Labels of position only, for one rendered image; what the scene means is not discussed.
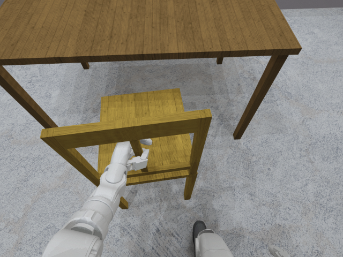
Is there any robot right shin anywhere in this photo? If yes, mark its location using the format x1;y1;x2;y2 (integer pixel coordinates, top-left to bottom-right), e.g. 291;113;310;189
198;229;214;236

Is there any table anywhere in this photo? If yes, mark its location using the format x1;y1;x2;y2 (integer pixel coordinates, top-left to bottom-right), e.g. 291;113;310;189
0;0;302;140

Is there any robot right hand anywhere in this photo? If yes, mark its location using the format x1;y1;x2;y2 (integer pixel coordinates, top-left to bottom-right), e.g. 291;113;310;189
269;245;290;257

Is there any robot left forearm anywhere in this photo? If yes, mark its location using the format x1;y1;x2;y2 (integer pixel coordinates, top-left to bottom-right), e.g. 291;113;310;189
41;163;128;257

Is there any robot left hand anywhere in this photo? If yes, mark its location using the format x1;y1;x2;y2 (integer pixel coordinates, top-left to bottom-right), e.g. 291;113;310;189
110;139;152;171

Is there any left robot upper arm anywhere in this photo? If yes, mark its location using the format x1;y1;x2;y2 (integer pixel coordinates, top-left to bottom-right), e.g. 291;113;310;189
44;228;103;257

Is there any robot right thigh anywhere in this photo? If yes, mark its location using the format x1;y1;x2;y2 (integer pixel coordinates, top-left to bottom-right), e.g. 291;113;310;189
195;233;233;257

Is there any chair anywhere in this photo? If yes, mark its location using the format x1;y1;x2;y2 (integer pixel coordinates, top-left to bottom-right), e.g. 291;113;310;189
40;88;212;209

